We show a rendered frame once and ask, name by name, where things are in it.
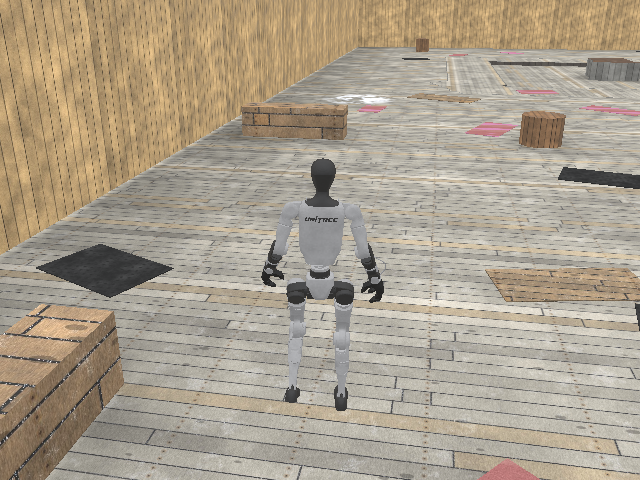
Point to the left robot upper arm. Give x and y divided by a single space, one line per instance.
289 211

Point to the robot left foot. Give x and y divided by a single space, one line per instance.
292 395

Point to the right robot upper arm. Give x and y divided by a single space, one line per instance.
353 212

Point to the right robot hand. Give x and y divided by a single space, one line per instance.
379 288

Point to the right robot forearm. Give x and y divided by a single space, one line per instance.
371 268

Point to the left robot forearm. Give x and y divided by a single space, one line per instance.
272 260

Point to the left robot hand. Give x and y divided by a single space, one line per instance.
265 277

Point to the robot right shin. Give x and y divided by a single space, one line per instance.
342 365

